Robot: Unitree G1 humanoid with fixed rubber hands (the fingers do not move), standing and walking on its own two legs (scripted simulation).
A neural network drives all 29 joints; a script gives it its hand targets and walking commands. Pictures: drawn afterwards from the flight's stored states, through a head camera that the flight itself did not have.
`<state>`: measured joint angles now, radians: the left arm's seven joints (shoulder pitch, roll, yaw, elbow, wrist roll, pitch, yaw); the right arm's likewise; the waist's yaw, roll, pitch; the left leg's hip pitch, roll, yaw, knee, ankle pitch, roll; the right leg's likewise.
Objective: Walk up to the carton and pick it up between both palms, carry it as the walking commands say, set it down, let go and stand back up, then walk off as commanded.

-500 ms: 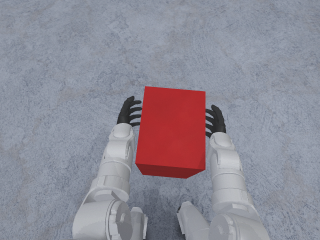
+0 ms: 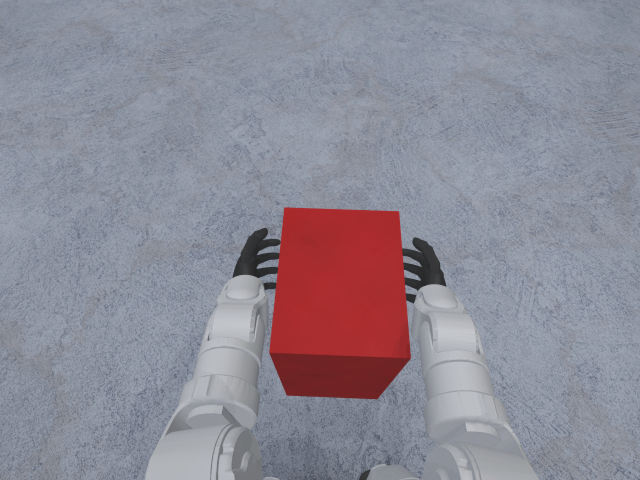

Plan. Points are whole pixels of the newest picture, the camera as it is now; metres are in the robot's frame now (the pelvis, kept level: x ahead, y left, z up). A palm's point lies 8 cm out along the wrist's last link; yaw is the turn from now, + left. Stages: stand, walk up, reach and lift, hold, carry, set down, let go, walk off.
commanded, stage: reach and lift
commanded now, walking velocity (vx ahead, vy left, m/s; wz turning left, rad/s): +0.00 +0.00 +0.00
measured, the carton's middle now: (336, 314) +0.34 -0.04 -0.07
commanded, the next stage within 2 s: none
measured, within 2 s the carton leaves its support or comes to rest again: neither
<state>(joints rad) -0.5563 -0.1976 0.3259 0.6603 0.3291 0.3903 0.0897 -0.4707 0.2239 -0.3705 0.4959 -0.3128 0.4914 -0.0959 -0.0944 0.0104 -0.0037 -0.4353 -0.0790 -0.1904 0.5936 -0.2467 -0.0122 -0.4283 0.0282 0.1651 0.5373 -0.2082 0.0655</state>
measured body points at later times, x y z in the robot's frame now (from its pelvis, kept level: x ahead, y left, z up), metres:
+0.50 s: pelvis +0.01 +0.00 +0.01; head -0.03 +0.00 +0.46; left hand +0.35 +0.07 +0.05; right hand +0.32 -0.17 +0.06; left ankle +0.03 +0.12 -0.73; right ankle +0.04 -0.16 -0.73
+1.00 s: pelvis +0.01 -0.01 +0.01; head -0.04 -0.01 +0.46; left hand +0.33 +0.10 +0.06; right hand +0.33 -0.14 +0.06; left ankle +0.03 +0.12 -0.73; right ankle +0.04 -0.16 -0.73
